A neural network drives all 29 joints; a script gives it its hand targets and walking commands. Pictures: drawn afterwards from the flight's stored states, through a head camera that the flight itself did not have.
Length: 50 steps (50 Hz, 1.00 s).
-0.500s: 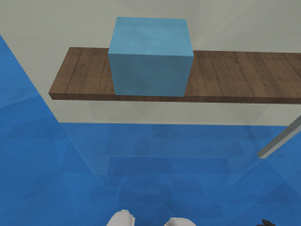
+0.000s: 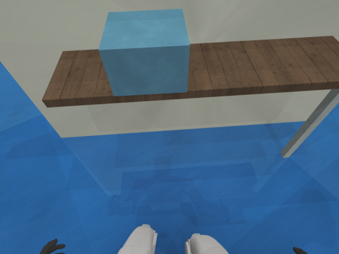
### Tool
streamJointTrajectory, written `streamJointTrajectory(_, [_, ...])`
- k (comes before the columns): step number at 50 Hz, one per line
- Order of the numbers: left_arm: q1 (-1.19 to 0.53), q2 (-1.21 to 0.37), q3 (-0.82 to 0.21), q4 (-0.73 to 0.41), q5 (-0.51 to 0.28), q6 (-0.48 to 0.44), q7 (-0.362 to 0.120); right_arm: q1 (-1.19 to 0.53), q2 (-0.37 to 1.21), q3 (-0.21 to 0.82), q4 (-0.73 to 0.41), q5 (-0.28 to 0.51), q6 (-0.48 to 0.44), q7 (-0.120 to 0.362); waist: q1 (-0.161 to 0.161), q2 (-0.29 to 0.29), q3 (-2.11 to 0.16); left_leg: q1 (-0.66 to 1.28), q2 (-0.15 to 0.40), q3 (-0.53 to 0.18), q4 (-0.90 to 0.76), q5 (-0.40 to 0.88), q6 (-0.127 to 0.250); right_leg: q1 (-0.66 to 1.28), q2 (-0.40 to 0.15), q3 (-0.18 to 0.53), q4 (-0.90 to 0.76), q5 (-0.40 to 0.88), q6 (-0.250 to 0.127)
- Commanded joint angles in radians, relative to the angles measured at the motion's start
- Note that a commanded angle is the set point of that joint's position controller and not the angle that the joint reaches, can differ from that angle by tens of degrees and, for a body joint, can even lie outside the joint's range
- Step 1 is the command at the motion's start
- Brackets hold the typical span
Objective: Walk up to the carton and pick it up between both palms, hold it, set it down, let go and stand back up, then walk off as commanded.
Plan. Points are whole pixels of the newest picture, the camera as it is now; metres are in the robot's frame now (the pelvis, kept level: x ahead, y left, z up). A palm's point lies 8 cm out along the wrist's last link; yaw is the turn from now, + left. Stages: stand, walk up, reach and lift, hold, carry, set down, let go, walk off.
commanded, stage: walk off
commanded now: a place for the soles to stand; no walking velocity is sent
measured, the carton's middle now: (148, 52) +0.77 +0.07 +0.04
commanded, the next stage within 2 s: stand in 0.36 s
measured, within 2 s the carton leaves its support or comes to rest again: neither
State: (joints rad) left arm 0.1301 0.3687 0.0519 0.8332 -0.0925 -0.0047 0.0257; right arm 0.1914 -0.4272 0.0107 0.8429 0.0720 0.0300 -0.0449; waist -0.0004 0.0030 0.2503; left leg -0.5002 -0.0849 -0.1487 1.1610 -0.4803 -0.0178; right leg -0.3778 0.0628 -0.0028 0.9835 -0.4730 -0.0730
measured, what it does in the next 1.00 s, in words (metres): steps on the spot: left foot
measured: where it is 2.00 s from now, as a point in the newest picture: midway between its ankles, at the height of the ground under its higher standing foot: outside the picture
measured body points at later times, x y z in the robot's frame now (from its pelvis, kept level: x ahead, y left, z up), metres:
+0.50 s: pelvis -0.04 +0.07 +0.01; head -0.01 +0.10 +0.45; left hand +0.05 +0.39 -0.12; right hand +0.07 -0.23 -0.09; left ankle -0.02 +0.18 -0.68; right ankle +0.03 -0.06 -0.68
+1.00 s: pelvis -0.03 +0.06 +0.03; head -0.02 +0.07 +0.48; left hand +0.09 +0.37 -0.07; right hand +0.10 -0.24 -0.08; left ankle -0.02 +0.18 -0.68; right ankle +0.03 -0.06 -0.68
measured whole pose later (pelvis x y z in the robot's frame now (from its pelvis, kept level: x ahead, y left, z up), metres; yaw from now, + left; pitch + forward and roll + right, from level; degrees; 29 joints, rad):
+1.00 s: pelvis -0.03 +0.06 +0.03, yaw +4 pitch -3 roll +0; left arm 0.14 0.37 0.06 0.85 -0.09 -0.05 0.02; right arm 0.19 -0.36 0.01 0.86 0.07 -0.04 -0.02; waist 0.00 -0.03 0.08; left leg -0.31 -0.06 -0.09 0.76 -0.39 0.01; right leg -0.37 -0.02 -0.03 0.76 -0.33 -0.01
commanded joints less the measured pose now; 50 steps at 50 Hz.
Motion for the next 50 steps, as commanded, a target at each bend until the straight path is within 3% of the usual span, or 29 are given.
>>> streamJointTrajectory(1, [-0.011, 0.271, 0.090, -0.079, 0.118, -0.033, 0.013, 0.090, -0.249, -0.137, -0.007, -0.083, -0.006, -0.007, 0.013, -0.122, -0.154, -0.186, 0.007, -0.065, 0.076, 0.053, 0.027, 0.171, -0.280, 0.447, -0.600, 0.107, 0.095])
streamJointTrajectory(2, [-0.024, 0.290, 0.094, -0.096, 0.125, -0.033, 0.012, 0.079, -0.259, -0.142, -0.020, -0.079, -0.008, -0.009, 0.018, -0.142, -0.184, -0.152, 0.016, -0.075, 0.080, 0.027, 0.023, 0.168, -0.317, 0.471, -0.605, 0.069, 0.075])
streamJointTrajectory(3, [0.002, 0.274, 0.084, -0.072, 0.121, -0.035, 0.012, 0.060, -0.261, -0.133, -0.001, -0.087, -0.011, -0.004, 0.029, -0.145, -0.144, -0.146, 0.033, -0.073, 0.000, 0.057, 0.022, 0.144, -0.278, 0.463, -0.627, 0.019, 0.138])
streamJointTrajectory(4, [0.016, 0.285, 0.091, -0.084, 0.124, -0.035, 0.014, 0.054, -0.264, -0.132, -0.013, -0.085, -0.007, 0.008, 0.047, -0.129, -0.145, -0.138, 0.031, -0.073, -0.014, 0.055, 0.021, 0.160, -0.286, 0.491, -0.653, -0.059, 0.146])
streamJointTrajectory(5, [-0.011, 0.292, 0.100, -0.074, 0.126, -0.044, 0.014, 0.070, -0.256, -0.128, 0.003, -0.087, -0.002, 0.011, 0.023, -0.125, -0.142, -0.129, 0.036, -0.085, -0.014, 0.047, 0.010, 0.132, -0.300, 0.498, -0.648, -0.080, 0.114])
streamJointTrajectory(6, [0.008, 0.308, 0.103, -0.063, 0.125, -0.039, 0.011, 0.077, -0.271, -0.128, 0.011, -0.093, -0.004, 0.011, 0.037, -0.153, -0.164, -0.112, 0.038, -0.063, -0.026, 0.006, 0.019, 0.103, -0.325, 0.517, -0.719, -0.342, 0.103])
streamJointTrajectory(7, [-0.028, 0.306, 0.106, -0.056, 0.127, -0.036, 0.009, 0.112, -0.281, -0.138, 0.042, -0.087, -0.007, 0.011, 0.015, -0.186, -0.148, -0.077, 0.046, -0.042, -0.028, 0.012, 0.014, 0.067, -0.310, 0.491, -0.703, -0.388, 0.073])
streamJointTrajectory(9, [-0.041, 0.310, 0.107, -0.077, 0.133, -0.036, 0.002, 0.068, -0.272, -0.134, 0.015, -0.093, -0.017, 0.016, 0.024, -0.181, -0.096, -0.042, 0.064, -0.047, -0.050, -0.045, 0.027, -0.003, -0.348, 0.519, -0.700, -0.359, -0.016])
streamJointTrajectory(10, [-0.033, 0.306, 0.092, -0.081, 0.132, -0.036, 0.003, 0.085, -0.276, -0.128, 0.021, -0.096, -0.019, 0.021, 0.021, -0.107, -0.113, -0.044, 0.061, -0.057, -0.038, -0.058, 0.032, -0.023, -0.348, 0.534, -0.716, -0.382, -0.011])
streamJointTrajectory(14, [-0.027, 0.340, 0.106, -0.069, 0.145, -0.044, 0.002, 0.088, -0.276, -0.129, 0.016, -0.093, -0.028, 0.033, 0.014, -0.191, -0.122, -0.059, 0.097, -0.036, -0.179, -0.123, 0.062, 0.077, -0.365, 0.506, -0.664, -0.308, -0.023])
streamJointTrajectory(16, [-0.067, 0.295, 0.075, -0.064, 0.131, -0.033, -0.009, 0.127, -0.240, -0.125, 0.051, -0.096, -0.054, 0.032, -0.032, -0.127, -0.223, 0.153, 0.092, 0.023, -0.411, -0.073, 0.089, -0.003, -0.309, 0.397, -0.573, -0.158, -0.073])
streamJointTrajectory(17, [-0.073, 0.306, 0.094, -0.073, 0.141, -0.036, -0.006, 0.177, -0.215, -0.123, 0.043, -0.101, -0.060, 0.037, -0.054, -0.144, -0.226, 0.222, 0.096, -0.022, -0.491, -0.040, 0.113, -0.023, -0.279, 0.335, -0.459, -0.052, -0.079])
streamJointTrajectory(19, [-0.057, 0.224, 0.076, -0.054, 0.117, -0.026, -0.018, 0.117, -0.276, -0.113, 0.011, -0.116, -0.081, 0.029, -0.036, 0.084, -0.248, 0.194, 0.262, -0.425, -0.764, -0.069, 0.185, -0.083, -0.055, 0.084, -0.163, -0.065, 0.044])
streamJointTrajectory(20, [-0.062, 0.215, 0.072, -0.057, 0.125, -0.026, -0.003, 0.058, -0.266, -0.120, -0.004, -0.112, -0.084, 0.029, -0.030, 0.102, -0.224, 0.188, 0.325, -0.536, -0.802, -0.021, 0.217, -0.088, -0.020, 0.062, -0.088, -0.097, 0.054])
streamJointTrajectory(21, [-0.051, 0.235, 0.066, -0.046, 0.118, -0.029, -0.002, -0.008, -0.249, -0.112, -0.028, -0.111, -0.094, 0.022, 0.003, 0.069, -0.170, 0.148, 0.316, -0.522, -0.762, 0.125, 0.213, -0.094, -0.033, 0.080, -0.054, -0.118, 0.055])
streamJointTrajectory(23, [-0.023, 0.233, 0.061, -0.020, 0.096, -0.040, -0.003, -0.004, -0.198, -0.095, -0.044, -0.116, -0.097, 0.017, 0.005, 0.187, -0.172, 0.231, 0.265, -0.410, -0.745, 0.314, 0.156, -0.112, -0.061, 0.089, -0.068, -0.132, 0.055])
streamJointTrajectory(25, [-0.029, 0.233, 0.054, -0.038, 0.091, -0.050, 0.001, -0.024, -0.191, -0.098, -0.062, -0.101, -0.098, 0.022, 0.013, 0.158, -0.214, 0.252, 0.261, -0.368, -0.670, 0.501, 0.156, -0.044, -0.090, 0.101, -0.183, -0.055, 0.046])
streamJointTrajectory(27, [0.009, 0.231, 0.050, -0.026, 0.095, -0.062, 0.001, -0.030, -0.181, -0.094, -0.061, -0.100, -0.097, 0.025, 0.031, 0.144, -0.265, 0.145, 0.227, -0.282, -0.638, 0.496, 0.124, 0.148, -0.120, 0.114, -0.313, 0.214, 0.035])
streamJointTrajectory(30, [-0.005, 0.230, 0.040, -0.018, 0.097, -0.059, -0.005, -0.058, -0.173, -0.104, -0.055, -0.098, -0.093, 0.030, 0.026, 0.190, -0.285, 0.086, 0.215, -0.240, -0.745, 0.158, 0.107, 0.197, -0.097, 0.115, -0.296, 0.165, 0.023])
streamJointTrajectory(32, [-0.036, 0.221, 0.039, -0.008, 0.101, -0.058, -0.003, -0.074, -0.164, -0.096, -0.048, -0.098, -0.096, 0.027, 0.023, 0.139, -0.251, 0.092, 0.227, -0.245, -0.768, 0.177, 0.110, 0.160, -0.104, 0.101, -0.288, 0.162, 0.022])
streamJointTrajectory(33, [-0.030, 0.225, 0.036, -0.008, 0.095, -0.060, -0.003, -0.063, -0.165, -0.098, -0.037, -0.105, -0.101, 0.028, 0.024, 0.175, -0.245, 0.119, 0.230, -0.263, -0.773, 0.269, 0.097, 0.120, -0.115, 0.089, -0.272, 0.136, 0.027])
streamJointTrajectory(35, [-0.014, 0.223, 0.036, -0.004, 0.093, -0.057, -0.003, -0.075, -0.160, -0.098, -0.046, -0.097, -0.098, 0.031, 0.024, 0.135, -0.273, 0.078, 0.232, -0.258, -0.759, 0.149, 0.123, 0.168, -0.103, 0.082, -0.329, 0.123, 0.039])
streamJointTrajectory(40, [-0.030, 0.247, 0.035, 0.006, 0.101, -0.077, -0.003, -0.050, -0.139, -0.083, -0.039, -0.091, -0.099, 0.029, 0.014, 0.104, -0.296, 0.096, 0.149, -0.074, -0.636, 0.296, 0.092, 0.216, -0.211, 0.213, -0.426, 0.347, -0.012])
streamJointTrajectory(41, [-0.035, 0.265, 0.039, -0.004, 0.102, -0.077, -0.003, -0.033, -0.143, -0.094, -0.034, -0.093, -0.095, 0.033, 0.003, 0.101, -0.336, 0.120, 0.145, -0.080, -0.642, 0.301, 0.087, 0.239, -0.214, 0.247, -0.428, 0.282, -0.032])
streamJointTrajectory(45, [-0.029, 0.220, 0.029, -0.018, 0.097, -0.073, -0.001, -0.065, -0.141, -0.084, -0.044, -0.095, -0.105, 0.031, 0.019, 0.056, -0.343, 0.119, 0.183, -0.101, -0.678, 0.347, 0.109, 0.258, -0.171, 0.134, -0.385, 0.412, -0.001])
streamJointTrajectory(46, [-0.047, 0.175, 0.018, -0.004, 0.096, -0.072, -0.014, -0.129, -0.144, -0.065, -0.013, -0.104, -0.097, 0.033, 0.061, 0.043, -0.352, 0.198, 0.177, -0.104, -0.652, 0.419, 0.114, 0.194, -0.177, 0.138, -0.415, 0.408, -0.016])
streamJointTrajectory(47, [-0.052, 0.222, 0.034, 0.027, 0.102, -0.069, -0.021, -0.097, -0.115, -0.064, -0.025, -0.099, -0.100, 0.032, 0.010, 0.031, -0.378, 0.247, 0.162, -0.074, -0.622, 0.427, 0.099, 0.196, -0.190, 0.144, -0.418, 0.427, -0.022])
streamJointTrajectory(49, [-0.032, 0.194, 0.022, 0.005, 0.113, -0.076, -0.020, -0.088, -0.110, -0.048, -0.021, -0.095, -0.091, 0.035, 0.039, 0.064, -0.383, 0.215, 0.163, -0.056, -0.630, 0.422, 0.093, 0.218, -0.196, 0.156, -0.442, 0.437, -0.024])
streamJointTrajectory(50, [-0.065, 0.218, 0.016, 0.027, 0.111, -0.071, -0.018, -0.094, -0.152, -0.063, -0.002, -0.086, -0.098, 0.040, 0.000, 0.050, -0.347, 0.250, 0.155, -0.047, -0.595, 0.403, 0.075, 0.156, -0.209, 0.179, -0.487, 0.446, -0.026])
